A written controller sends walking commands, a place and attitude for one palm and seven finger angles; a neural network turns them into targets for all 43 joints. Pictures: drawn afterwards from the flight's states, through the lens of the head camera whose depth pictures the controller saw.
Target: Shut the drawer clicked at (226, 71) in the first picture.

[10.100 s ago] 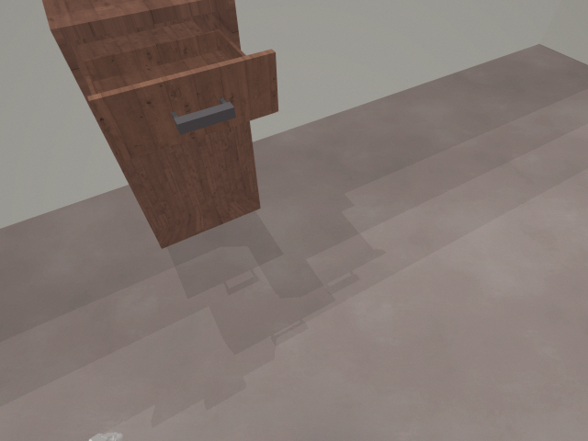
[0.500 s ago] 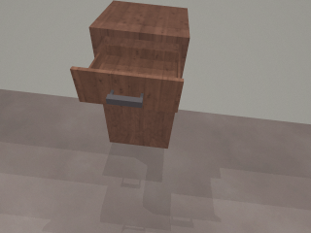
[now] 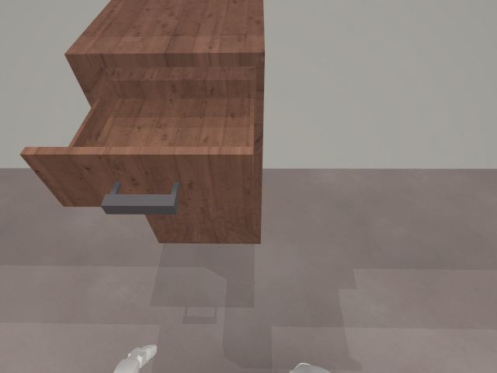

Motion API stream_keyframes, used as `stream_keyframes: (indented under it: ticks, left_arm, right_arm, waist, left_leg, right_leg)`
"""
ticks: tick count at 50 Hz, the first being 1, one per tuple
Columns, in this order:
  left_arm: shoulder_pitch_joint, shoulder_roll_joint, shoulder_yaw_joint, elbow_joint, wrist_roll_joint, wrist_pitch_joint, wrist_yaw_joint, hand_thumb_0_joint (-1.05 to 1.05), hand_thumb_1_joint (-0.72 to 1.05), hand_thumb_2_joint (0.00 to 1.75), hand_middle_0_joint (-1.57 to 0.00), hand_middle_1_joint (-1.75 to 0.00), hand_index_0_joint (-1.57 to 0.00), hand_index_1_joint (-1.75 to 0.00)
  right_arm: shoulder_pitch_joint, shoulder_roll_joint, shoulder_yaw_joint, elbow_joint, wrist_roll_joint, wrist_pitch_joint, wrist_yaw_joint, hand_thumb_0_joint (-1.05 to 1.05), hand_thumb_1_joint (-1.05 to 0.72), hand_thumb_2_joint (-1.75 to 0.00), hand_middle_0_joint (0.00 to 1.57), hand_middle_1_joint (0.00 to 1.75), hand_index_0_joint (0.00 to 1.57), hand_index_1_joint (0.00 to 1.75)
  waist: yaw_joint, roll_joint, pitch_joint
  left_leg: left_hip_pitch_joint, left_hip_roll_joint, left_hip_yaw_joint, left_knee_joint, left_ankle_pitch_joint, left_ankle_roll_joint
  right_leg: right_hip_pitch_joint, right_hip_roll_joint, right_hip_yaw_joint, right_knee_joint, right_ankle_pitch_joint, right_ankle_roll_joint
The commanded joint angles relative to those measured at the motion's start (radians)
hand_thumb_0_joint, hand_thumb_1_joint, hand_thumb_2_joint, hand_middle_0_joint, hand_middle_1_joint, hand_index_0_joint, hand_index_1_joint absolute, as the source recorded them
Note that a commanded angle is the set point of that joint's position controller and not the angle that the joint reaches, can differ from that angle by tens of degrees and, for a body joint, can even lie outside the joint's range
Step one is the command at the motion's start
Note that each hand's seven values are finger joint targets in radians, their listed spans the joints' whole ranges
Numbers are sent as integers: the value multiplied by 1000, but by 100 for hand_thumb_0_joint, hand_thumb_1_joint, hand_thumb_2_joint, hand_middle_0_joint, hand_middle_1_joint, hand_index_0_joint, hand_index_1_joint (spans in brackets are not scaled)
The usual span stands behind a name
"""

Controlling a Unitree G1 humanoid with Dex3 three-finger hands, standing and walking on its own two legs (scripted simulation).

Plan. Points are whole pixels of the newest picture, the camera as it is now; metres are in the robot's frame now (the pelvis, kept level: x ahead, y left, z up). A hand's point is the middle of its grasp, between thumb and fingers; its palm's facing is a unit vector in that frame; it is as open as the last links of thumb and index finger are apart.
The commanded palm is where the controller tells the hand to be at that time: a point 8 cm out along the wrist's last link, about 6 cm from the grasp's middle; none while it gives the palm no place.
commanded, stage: take the last steps up to it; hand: left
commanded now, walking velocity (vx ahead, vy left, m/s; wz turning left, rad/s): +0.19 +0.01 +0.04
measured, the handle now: (143, 195) +0.42 +0.21 +0.02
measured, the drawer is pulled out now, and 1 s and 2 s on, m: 0.30 0.30 0.30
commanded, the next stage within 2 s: come to a stop and stand still in 0.18 s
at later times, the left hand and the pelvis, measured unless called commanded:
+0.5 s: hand out of the picture +0.07 +0.18 -0.16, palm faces +0.08 -0.98 -0.15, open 7.4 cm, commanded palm none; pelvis +0.10 +0.02 +0.02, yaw +0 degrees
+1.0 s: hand out of the picture +0.07 +0.14 -0.13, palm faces +0.09 -0.96 -0.26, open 7.4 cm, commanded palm none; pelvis +0.06 -0.04 +0.03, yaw +1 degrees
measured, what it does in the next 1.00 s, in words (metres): steps on the spot: left foot, then right foot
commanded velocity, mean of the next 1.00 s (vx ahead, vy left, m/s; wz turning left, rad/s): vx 0.01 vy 0.05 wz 0.01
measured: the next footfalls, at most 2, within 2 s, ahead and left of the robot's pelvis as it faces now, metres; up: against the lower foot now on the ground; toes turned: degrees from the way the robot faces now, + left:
left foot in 0.32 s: +0.19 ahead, +0.13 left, +0.00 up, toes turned +8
right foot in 0.70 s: +0.12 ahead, -0.14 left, +0.00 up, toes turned -5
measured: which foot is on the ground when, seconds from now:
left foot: up 0.00-0.30, down 0.32-0.74, up 0.76-1.00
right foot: down 0.00-0.36, up 0.38-0.68, down 0.70-1.00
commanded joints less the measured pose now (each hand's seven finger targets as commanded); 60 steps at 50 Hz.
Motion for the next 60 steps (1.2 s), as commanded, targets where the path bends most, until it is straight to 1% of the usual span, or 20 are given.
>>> stream_keyframes:
  ticks: [1, 4, 11, 15, 17, 20, 24, 29, 33, 35, 37, 41, 47, 51, 54, 55, 56, 57, 59, 60]
  left_arm:
    - [144, 134, 31, 18, -2, 12, 34, 0, 90, 90, -20, -30, -20, -30]
    - [120, 92, 22, 9, 6, 11, 33, 0, 90, 90, -20, -30, -20, -30]
    - [185, 157, 30, 47, 6, 13, 24, 0, 90, 90, -20, -30, -20, -30]
    - [209, 113, 18, 68, -3, 30, 25, 0, 90, 90, -20, -30, -20, -30]
    - [258, 39, -9, 70, -9, 42, 32, 0, 90, 90, -20, -30, -20, -30]
    - [283, 63, -16, 114, -6, 70, 40, 0, 90, 90, -20, -30, -20, -30]
    - [287, 94, 0, 104, -1, 91, 48, 0, 90, 90, -20, -30, -20, -30]
    - [283, 62, 11, 66, 3, 104, 49, 0, 90, 90, -20, -30, -20, -30]
    - [364, 59, 1, 93, 9, 80, 49, 0, 90, 90, -20, -30, -20, -30]
    - [258, 168, 2, 63, 11, 63, 49, 0, 90, 90, -20, -30, -20, -30]
    - [193, 206, 17, 38, 9, 64, 48, 0, 90, 90, -20, -30, -20, -30]
    - [184, 191, 26, 37, 9, 56, 48, 0, 90, 90, -20, -30, -20, -30]
    - [275, 197, 44, 48, 12, 52, 57, 0, 90, 90, -20, -30, -20, -30]
    - [277, 205, 48, 54, 17, 58, 58, 0, 90, 90, -20, -30, -20, -30]
    - [212, 210, 47, 52, 15, 64, 54, 0, 90, 90, -20, -30, -20, -30]
    - [180, 304, -6, -10, 8, 40, 62, 0, 90, 90, -20, -30, -20, -30]
    - [165, 252, 11, -41, 7, 56, 71, 0, 90, 90, -20, -30, -20, -30]
    - [152, 214, -9, -67, 1, 60, 70, 0, 90, 90, -20, -30, -20, -30]
    - [215, 172, -16, -74, -4, 50, 66, 0, 90, 90, -20, -30, -20, -30]
    - [193, 201, -17, -78, 12, 63, 67, 0, 90, 90, -20, -30, -20, -30]
  right_arm:
    - [-35, -50, -17, -112, -11, -7, 8, 0, -90, -90, 20, 30, 20, 30]
    - [-2, -21, -13, -113, -14, 19, 13, 0, -90, -90, 20, 30, 20, 30]
    - [-154, -53, -11, -172, -8, -4, 28, 0, -90, -90, 20, 30, 20, 30]
    - [-112, -84, -5, -136, -4, -29, 15, 0, -90, -90, 20, 30, 20, 30]
    - [-104, -169, -3, -136, -7, -28, -3, 0, -90, -90, 20, 30, 20, 30]
    - [-214, -145, 11, -129, 1, -17, -28, 0, -90, -90, 20, 30, 20, 30]
    - [-224, -180, -21, -135, 5, 1, -41, 0, -90, -90, 20, 30, 20, 30]
    - [-280, -197, -43, -164, -3, 25, -28, 0, -90, -90, 20, 30, 20, 30]
    - [-314, -153, -36, -164, 5, 31, -8, 0, -90, -90, 20, 30, 20, 30]
    - [-286, -62, -17, -175, 15, 46, 11, 0, -90, -90, 20, 30, 20, 30]
    - [-311, -94, -25, -169, 0, 63, 18, 0, -90, -90, 20, 30, 20, 30]
    - [-241, -110, -27, -145, -3, 54, 22, 0, -90, -90, 20, 30, 20, 30]
    - [-232, -124, -26, -179, -5, 54, 16, 0, -90, -90, 20, 30, 20, 30]
    - [-242, -110, -20, -196, 2, 50, 13, 0, -90, -90, 20, 30, 20, 30]
    - [-179, -98, -14, -173, 6, 41, 9, 0, -90, -90, 20, 30, 20, 30]
    - [-183, -197, -10, -258, -20, 50, 20, 0, -90, -90, 20, 30, 20, 30]
    - [-146, -154, -31, -274, -23, 33, 21, 0, -90, -90, 20, 30, 20, 30]
    - [-156, -175, -24, -296, -26, 34, 14, 0, -90, -90, 20, 30, 20, 30]
    - [-184, -214, -28, -337, -32, 32, 3, 0, -90, -90, 20, 30, 20, 30]
    - [-183, -203, -18, -342, -26, 30, 12, 0, -90, -90, 20, 30, 20, 30]
  waist:
    - [54, -99, -41]
    - [8, -154, -26]
    - [55, -123, -27]
    - [31, -41, -40]
    - [50, 163, -48]
    - [78, 174, -30]
    - [57, 90, -126]
    - [59, 103, -153]
    - [101, 37, -135]
    - [54, -208, -34]
    - [80, -260, 52]
    - [72, -139, 25]
    - [118, -180, -68]
    - [129, -221, -97]
    - [89, -232, -117]
    - [6, -51, 12]
    - [11, 15, -124]
    - [15, 29, -146]
    - [61, -189, -126]
    - [34, -151, -111]
  left_leg:
    - [-287, 78, -51, 179, 113, 2]
    - [-176, 69, 6, -16, 158, -26]
    - [-123, 29, 49, -365, 208, -32]
    - [127, 26, 29, -634, 376, -37]
    - [112, 246, -177, -720, 663, 70]
    - [50, 252, -177, -800, 805, 123]
    - [174, 281, -139, -717, 1072, 172]
    - [91, 268, -101, -720, 800, 175]
    - [-66, 138, -47, -662, 309, 71]
    - [-87, -10, 31, -552, 105, -31]
    - [-78, -14, 2, -404, 102, -30]
    - [-189, -24, -32, -270, 127, -28]
    - [-287, -31, -42, -213, 96, -54]
    - [-221, -40, -23, -327, 59, -54]
    - [-72, -57, 6, -496, 140, -47]
    - [0, -70, -69, -583, 143, 0]
    - [32, -33, -30, -588, 124, 0]
    - [-26, -7, -86, -588, 69, 17]
    - [-153, 1, -43, -520, 82, 19]
    - [-156, -26, -44, -515, 42, 5]
  right_leg:
    - [103, -315, 344, -446, -91, -116]
    - [-27, -237, 191, -474, -61, -78]
    - [97, -235, 221, -448, -81, -99]
    - [36, -142, 145, -264, -39, -22]
    - [40, -29, 59, -120, -132, 67]
    - [100, -43, 102, 14, -251, 90]
    - [31, -40, 130, 144, -268, 100]
    - [33, -27, 128, 205, -292, 96]
    - [223, -25, 104, -193, -43, 88]
    - [62, -248, 375, -453, -226, -6]
    - [-86, -279, 468, -551, -464, -48]
    - [99, -270, 389, -460, -144, -67]
    - [332, -300, 353, -355, 210, -102]
    - [331, -295, 350, -331, 271, -110]
    - [251, -249, 309, -314, 201, -74]
    - [109, -184, 335, -233, -122, -30]
    - [17, -159, 241, -195, -323, 12]
    - [40, -94, 203, -164, -322, 38]
    - [100, -76, 213, -185, -316, 47]
    - [65, -116, 256, -217, -365, 24]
